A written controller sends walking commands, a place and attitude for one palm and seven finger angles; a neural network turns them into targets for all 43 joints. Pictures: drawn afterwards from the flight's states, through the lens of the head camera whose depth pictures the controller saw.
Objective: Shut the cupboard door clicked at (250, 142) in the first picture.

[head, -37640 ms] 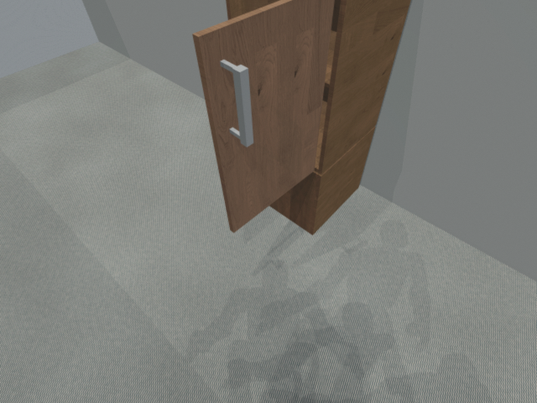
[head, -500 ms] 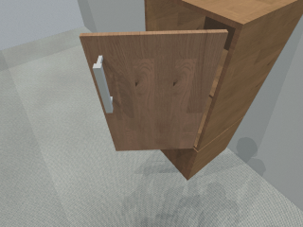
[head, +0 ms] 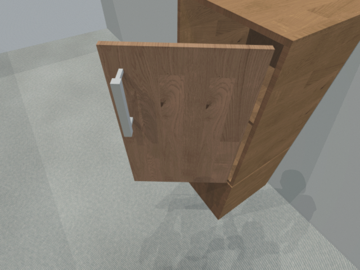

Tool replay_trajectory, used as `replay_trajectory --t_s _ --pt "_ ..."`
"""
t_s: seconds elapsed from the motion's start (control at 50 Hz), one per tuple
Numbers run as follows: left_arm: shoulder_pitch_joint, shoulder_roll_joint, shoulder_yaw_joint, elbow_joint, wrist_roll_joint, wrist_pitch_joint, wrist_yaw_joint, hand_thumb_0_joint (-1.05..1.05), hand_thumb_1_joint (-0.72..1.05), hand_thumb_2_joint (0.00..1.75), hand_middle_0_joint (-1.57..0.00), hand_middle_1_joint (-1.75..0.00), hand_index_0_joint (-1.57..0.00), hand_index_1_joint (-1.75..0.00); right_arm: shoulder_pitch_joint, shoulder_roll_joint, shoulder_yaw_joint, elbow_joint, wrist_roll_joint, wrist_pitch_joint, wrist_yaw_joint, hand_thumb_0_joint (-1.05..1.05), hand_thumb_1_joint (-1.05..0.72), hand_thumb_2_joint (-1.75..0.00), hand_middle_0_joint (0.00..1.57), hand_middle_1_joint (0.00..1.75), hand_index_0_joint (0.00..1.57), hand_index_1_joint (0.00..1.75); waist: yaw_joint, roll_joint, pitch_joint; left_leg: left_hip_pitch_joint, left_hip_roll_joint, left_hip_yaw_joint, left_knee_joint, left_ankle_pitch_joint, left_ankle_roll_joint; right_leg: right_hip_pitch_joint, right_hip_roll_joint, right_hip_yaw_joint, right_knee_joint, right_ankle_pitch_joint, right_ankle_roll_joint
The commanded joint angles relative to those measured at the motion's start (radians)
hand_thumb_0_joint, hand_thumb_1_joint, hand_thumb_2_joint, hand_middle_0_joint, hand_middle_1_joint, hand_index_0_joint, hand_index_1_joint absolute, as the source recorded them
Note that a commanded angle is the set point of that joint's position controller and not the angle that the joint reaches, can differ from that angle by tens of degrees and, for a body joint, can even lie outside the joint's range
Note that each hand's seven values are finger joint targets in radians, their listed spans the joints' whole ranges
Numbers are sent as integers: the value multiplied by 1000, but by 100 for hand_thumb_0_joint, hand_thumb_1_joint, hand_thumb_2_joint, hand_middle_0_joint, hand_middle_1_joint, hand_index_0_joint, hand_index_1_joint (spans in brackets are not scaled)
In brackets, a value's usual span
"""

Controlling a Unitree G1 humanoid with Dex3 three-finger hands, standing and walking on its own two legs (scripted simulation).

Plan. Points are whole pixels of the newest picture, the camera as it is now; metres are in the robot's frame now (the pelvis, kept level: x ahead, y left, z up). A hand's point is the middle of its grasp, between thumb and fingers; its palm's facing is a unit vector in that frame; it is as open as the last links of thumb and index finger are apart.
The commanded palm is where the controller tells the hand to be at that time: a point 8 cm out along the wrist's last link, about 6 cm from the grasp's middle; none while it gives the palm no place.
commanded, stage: raise the hand and make a fist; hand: left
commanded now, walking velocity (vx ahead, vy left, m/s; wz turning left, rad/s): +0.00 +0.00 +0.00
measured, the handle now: (124, 105) +0.47 +0.18 +0.10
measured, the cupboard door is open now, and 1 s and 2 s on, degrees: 55 55 55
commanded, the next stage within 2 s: none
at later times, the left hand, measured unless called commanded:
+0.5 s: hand out of the picture +0.13 +0.18 -0.05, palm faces +0.07 -1.00 -0.01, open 6.3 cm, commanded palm +0.11 +0.24 -0.03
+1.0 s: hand (76, 246) +0.16 +0.21 +0.03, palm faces +0.07 -1.00 -0.05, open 3.9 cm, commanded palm +0.13 +0.25 +0.03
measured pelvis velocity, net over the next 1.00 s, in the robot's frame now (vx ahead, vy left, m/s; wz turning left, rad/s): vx -0.04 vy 0.01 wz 0.05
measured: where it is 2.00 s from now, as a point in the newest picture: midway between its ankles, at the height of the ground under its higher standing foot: outside the picture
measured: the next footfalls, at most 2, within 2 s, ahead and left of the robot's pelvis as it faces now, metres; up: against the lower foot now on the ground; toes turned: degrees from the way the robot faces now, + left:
none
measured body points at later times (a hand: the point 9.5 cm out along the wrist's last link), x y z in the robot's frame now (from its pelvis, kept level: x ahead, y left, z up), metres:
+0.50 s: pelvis -0.05 -0.01 -0.09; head -0.01 -0.01 +0.36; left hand +0.12 +0.24 -0.04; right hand +0.18 -0.24 -0.13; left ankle +0.01 +0.13 -0.74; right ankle -0.03 -0.12 -0.74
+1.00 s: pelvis -0.04 +0.01 -0.06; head -0.01 +0.01 +0.39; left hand +0.15 +0.26 +0.03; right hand +0.13 -0.22 -0.14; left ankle +0.01 +0.13 -0.74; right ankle -0.03 -0.12 -0.74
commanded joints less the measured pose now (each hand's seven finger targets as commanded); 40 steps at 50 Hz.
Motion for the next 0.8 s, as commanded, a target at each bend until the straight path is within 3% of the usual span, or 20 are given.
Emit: replay_trajectory --t_s 0.0,0.06,0.08,0.1,0.12,0.14,0.16,0.18,0.2,0.22,0.24,0.28,0.32,0.36,0.44,0.54,0.58,0.7,0.74,0.78 --pt "26 157 29 -39 -2 -17 7 0 90 90 -20 -30 -20 -30 23 -129 -24 -38 -4 -22 -5 0 -90 -90 20 30 20 30 -2 1 -28 67 66 -61 -66 157 37 -55 -87 73 -104 230 -34" --pt "17 162 30 -36 -1 -17 6 0 90 90 -20 -30 -20 -30 14 -135 -23 -35 -5 -21 -5 0 -90 -90 20 30 20 30 -2 -2 -19 66 67 -63 -73 167 37 -51 -88 71 -108 245 -35" --pt "123 105 21 -12 3 -23 49 0 90 90 -20 -30 -20 -30 -27 -122 -28 -99 7 -17 0 0 -90 -90 20 30 20 30 20 2 19 6 80 -15 131 173 6 -70 -149 137 -134 509 -4" --pt "-759 740 483 -1658 -134 -321 48 0 90 90 -20 -30 -20 -30 101 -279 -60 -350 22 -207 -101 0 -90 -90 20 30 20 30 -121 46 -386 336 28 -54 122 353 51 -15 -46 -5 100 541 -19" --pt "0 172 75 -1246 -143 -223 51 0 90 90 -22 -32 -22 -32 18 -171 -27 -361 68 -271 -122 0 -90 -90 20 30 20 30 -15 358 -523 365 8 -54 90 561 50 -115 13 -90 222 321 -17" --pt "254 -52 3 -1235 -206 -82 51 0 90 90 -24 -34 -24 -34 -9 -124 -28 -405 50 -313 -100 0 -90 -90 20 30 20 30 15 352 -438 276 28 -61 51 690 15 -131 16 -133 179 187 -15" --pt "82 -11 26 -1214 -180 -91 61 0 90 90 -25 -36 -25 -36 38 -132 -40 -395 58 -340 -68 0 -90 -90 20 30 20 30 -58 164 -219 110 19 -89 80 506 17 -220 10 -118 120 164 -4" --pt "81 10 88 -1157 -182 -128 47 0 90 90 -27 -38 -27 -38 31 -147 -68 -424 43 -345 -58 0 -90 -90 20 30 20 30 -57 63 -64 -28 -5 -86 102 289 16 -283 13 -128 78 161 -5" --pt "176 8 111 -1058 -190 -183 21 0 90 90 -29 -40 -29 -40 14 -153 -79 -442 33 -347 -47 0 -90 -90 20 30 20 30 -54 -83 -3 -137 -20 -84 138 153 17 -348 13 -138 94 130 -5" --pt "292 -31 125 -981 -207 -257 -24 0 90 90 -31 -42 -31 -42 -6 -143 -82 -468 21 -349 -35 0 -90 -90 20 30 20 30 -20 -179 5 -228 -31 -84 187 101 16 -396 21 -147 146 107 -6" --pt "406 -38 156 -906 -222 -336 -84 0 90 90 -33 -44 -33 -44 -17 -136 -93 -492 25 -348 -19 0 -90 -90 20 30 20 30 30 -180 -25 -286 -44 -68 232 105 3 -387 17 -137 200 125 -17" --pt "419 -49 162 -912 -259 -523 -218 0 90 90 -36 -48 -36 -48 -39 -133 -100 -526 7 -341 12 0 -90 -90 20 30 20 30 56 -198 -127 -401 -51 -55 356 64 -9 -474 15 -122 348 116 -25" --pt "400 39 221 -947 -279 -647 -336 0 90 90 -40 -52 -40 -52 -67 -142 -111 -589 9 -337 23 0 -90 -90 20 30 20 30 70 -127 -212 -483 -56 -38 450 -3 -3 -524 4 -70 425 47 -33" --pt "317 112 262 -1044 -307 -607 -377 0 90 90 -44 -56 -44 -56 -81 -154 -103 -670 24 -314 18 0 -90 -90 20 30 20 30 89 15 -280 -517 -68 -20 471 -76 12 -523 -4 -25 434 -78 -38" --pt "97 180 296 -1361 -354 -523 -317 0 90 90 -51 -64 -51 -64 -57 -144 -85 -749 46 -296 -27 0 -90 -90 20 30 20 30 42 27 -341 -528 -50 -51 502 -230 36 -577 4 47 359 -357 -21" --pt "-32 147 170 -1534 -318 -542 -283 0 90 90 -60 -74 -60 -74 -4 -142 -53 -712 45 -324 -72 0 -90 -90 20 30 20 30 -46 41 -291 -498 -26 -83 540 -234 57 -632 23 45 339 -347 -24" --pt "3 134 147 -1462 -321 -500 -310 0 90 90 -64 -78 -64 -78 4 -148 -47 -694 51 -329 -83 0 -90 -90 20 30 20 30 -51 35 -252 -511 -23 -91 528 -248 54 -632 25 36 329 -348 -21" --pt "126 185 251 -1376 -349 -288 -321 0 90 90 -75 -90 -75 -90 -9 -136 -38 -719 61 -303 -89 0 -90 -90 20 30 20 30 24 21 -279 -475 -37 -89 441 -186 46 -484 9 27 270 -310 -16" --pt "172 208 316 -1390 -358 -265 -288 0 90 90 -79 -94 -79 -94 -20 -122 -41 -721 55 -293 -85 0 -90 -90 20 30 20 30 54 12 -301 -451 -39 -88 425 -126 43 -428 13 16 274 -230 -17" --pt "187 176 304 -1433 -359 -281 -264 0 90 90 -82 -98 -82 -98 -15 -112 -39 -723 50 -291 -75 0 -90 -90 20 30 20 30 52 14 -310 -418 -37 -86 402 -69 39 -406 13 -12 293 -120 -15"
